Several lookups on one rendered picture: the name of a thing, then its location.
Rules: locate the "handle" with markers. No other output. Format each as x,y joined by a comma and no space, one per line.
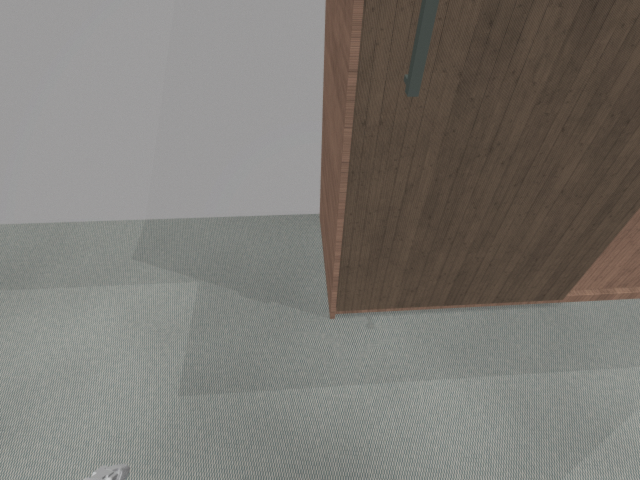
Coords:
421,46

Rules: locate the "wardrobe door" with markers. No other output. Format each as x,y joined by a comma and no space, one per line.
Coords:
511,172
619,264

